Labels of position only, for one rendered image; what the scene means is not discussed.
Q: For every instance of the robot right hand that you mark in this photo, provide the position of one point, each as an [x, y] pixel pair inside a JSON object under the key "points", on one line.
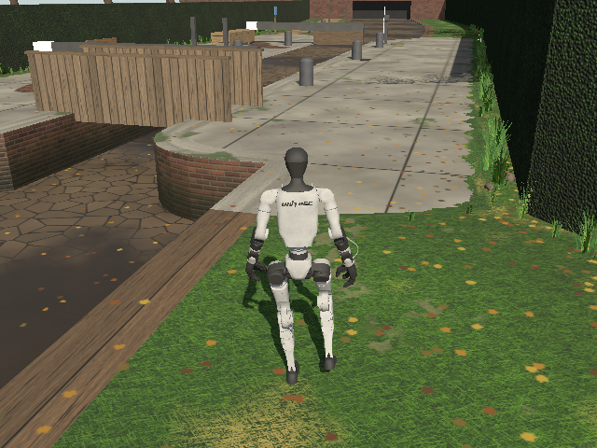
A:
{"points": [[351, 271]]}

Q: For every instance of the right robot forearm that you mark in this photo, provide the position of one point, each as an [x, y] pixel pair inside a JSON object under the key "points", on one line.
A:
{"points": [[344, 249]]}

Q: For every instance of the robot left foot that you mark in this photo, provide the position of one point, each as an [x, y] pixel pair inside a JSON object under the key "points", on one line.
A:
{"points": [[292, 376]]}

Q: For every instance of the left robot forearm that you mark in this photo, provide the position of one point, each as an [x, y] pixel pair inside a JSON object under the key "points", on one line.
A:
{"points": [[255, 248]]}

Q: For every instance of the robot left hand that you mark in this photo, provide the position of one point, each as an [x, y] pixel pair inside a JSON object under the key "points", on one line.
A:
{"points": [[256, 267]]}

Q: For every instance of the left robot upper arm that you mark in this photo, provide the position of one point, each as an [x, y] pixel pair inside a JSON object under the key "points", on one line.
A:
{"points": [[263, 213]]}

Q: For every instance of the robot left thigh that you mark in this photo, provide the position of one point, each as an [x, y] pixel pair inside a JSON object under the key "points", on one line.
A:
{"points": [[279, 287]]}

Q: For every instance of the right robot upper arm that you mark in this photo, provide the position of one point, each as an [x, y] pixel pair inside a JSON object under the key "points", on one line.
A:
{"points": [[332, 213]]}

